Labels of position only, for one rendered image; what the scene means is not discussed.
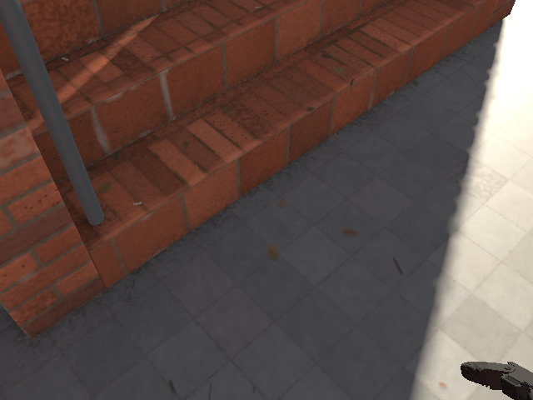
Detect stairs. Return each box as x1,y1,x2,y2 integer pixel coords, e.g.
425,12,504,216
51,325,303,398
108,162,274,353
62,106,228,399
0,0,496,289

